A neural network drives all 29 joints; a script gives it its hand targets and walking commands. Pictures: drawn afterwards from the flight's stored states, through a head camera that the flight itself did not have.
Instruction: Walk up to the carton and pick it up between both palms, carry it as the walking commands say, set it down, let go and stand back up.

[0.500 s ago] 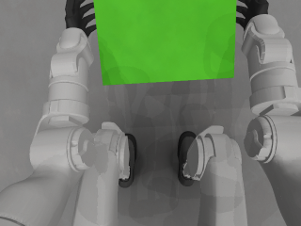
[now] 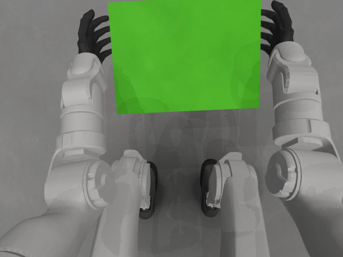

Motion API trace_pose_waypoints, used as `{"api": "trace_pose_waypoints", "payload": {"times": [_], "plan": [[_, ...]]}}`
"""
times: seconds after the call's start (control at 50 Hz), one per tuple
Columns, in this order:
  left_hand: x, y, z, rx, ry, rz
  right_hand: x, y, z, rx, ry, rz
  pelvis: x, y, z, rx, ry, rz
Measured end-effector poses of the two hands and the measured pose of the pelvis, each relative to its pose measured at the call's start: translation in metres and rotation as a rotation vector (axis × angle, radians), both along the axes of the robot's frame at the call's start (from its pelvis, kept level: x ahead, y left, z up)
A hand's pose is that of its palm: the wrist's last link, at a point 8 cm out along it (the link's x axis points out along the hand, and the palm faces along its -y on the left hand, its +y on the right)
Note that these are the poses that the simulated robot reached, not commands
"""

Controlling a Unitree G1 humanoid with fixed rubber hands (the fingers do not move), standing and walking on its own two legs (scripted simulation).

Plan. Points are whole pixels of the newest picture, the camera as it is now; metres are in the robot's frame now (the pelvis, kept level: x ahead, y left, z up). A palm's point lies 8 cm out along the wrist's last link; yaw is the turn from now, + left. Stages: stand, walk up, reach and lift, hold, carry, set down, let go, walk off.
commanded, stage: reach and lift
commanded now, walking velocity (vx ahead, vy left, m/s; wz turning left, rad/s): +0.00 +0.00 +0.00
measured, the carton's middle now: (184, 64) +0.52 -0.01 -0.16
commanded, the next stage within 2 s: none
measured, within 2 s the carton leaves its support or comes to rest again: neither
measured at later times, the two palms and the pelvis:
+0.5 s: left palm (66, 48) +0.49 +0.17 +0.00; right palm (301, 36) +0.50 -0.19 -0.01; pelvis +0.01 +0.00 +0.06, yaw +0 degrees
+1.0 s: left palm (31, 37) +0.47 +0.17 +0.08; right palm (336, 22) +0.49 -0.19 +0.06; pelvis +0.03 +0.00 +0.13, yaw -1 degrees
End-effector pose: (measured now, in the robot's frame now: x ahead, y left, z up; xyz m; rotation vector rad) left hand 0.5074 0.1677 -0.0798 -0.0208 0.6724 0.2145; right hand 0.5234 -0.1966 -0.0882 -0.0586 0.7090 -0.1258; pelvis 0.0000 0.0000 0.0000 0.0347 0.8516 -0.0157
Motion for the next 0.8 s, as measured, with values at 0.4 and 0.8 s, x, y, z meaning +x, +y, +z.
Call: {"api": "trace_pose_waypoints", "payload": {"times": [0.4, 0.8], "plan": [[-0.016, 0.003, 0.065, -0.007, -0.003, -0.002, -0.015, 0.002, 0.063, 0.017, -0.001, 0.004, 0.006, -0.001, 0.048, -0.003, -0.021, -0.002], [-0.030, 0.005, 0.128, -0.019, -0.001, -0.006, -0.029, 0.003, 0.124, 0.021, 0.003, -0.002, 0.017, 0.001, 0.101, -0.008, -0.056, -0.005]]}}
